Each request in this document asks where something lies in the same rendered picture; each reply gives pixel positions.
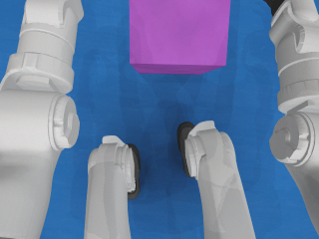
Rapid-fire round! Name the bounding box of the robot right thigh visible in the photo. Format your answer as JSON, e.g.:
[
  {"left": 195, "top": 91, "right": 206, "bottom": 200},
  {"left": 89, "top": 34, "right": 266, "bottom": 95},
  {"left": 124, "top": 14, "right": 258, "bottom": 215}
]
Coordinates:
[{"left": 184, "top": 128, "right": 256, "bottom": 239}]

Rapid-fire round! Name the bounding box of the right robot hand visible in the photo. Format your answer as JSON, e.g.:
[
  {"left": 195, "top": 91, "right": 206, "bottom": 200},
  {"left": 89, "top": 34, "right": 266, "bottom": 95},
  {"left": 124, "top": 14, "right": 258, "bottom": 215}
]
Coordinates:
[{"left": 263, "top": 0, "right": 284, "bottom": 17}]

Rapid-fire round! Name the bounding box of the robot left forearm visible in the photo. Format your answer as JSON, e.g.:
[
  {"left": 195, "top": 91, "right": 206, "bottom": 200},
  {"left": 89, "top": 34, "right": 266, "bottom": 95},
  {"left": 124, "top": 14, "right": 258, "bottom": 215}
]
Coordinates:
[{"left": 0, "top": 0, "right": 84, "bottom": 94}]

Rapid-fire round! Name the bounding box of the right robot upper arm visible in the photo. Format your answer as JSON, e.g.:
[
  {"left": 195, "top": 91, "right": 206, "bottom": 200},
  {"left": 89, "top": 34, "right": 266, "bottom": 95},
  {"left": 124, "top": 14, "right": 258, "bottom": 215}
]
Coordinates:
[{"left": 269, "top": 112, "right": 319, "bottom": 236}]

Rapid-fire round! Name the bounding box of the carton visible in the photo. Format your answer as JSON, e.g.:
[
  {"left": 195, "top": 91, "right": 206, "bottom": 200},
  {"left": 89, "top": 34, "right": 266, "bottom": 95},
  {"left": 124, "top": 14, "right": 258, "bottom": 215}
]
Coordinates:
[{"left": 129, "top": 0, "right": 231, "bottom": 75}]

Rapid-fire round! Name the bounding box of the robot right forearm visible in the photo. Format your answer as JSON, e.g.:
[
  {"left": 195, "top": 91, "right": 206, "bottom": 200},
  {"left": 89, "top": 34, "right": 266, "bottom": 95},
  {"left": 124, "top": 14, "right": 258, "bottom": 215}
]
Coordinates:
[{"left": 268, "top": 0, "right": 319, "bottom": 115}]

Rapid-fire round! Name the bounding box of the left robot shin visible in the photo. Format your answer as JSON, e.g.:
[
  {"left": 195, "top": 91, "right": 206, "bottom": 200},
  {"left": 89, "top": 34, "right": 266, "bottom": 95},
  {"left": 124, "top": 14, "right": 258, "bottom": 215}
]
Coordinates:
[{"left": 88, "top": 135, "right": 136, "bottom": 192}]

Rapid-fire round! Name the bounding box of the left robot upper arm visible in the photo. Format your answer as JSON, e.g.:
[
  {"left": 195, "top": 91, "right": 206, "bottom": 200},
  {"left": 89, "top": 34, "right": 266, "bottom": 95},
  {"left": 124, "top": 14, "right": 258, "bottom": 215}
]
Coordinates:
[{"left": 0, "top": 89, "right": 80, "bottom": 239}]

